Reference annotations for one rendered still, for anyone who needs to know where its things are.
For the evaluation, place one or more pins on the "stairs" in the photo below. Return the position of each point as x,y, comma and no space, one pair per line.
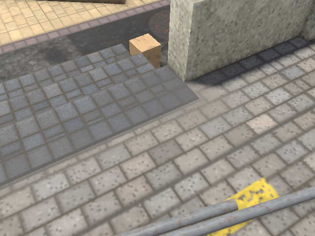
44,89

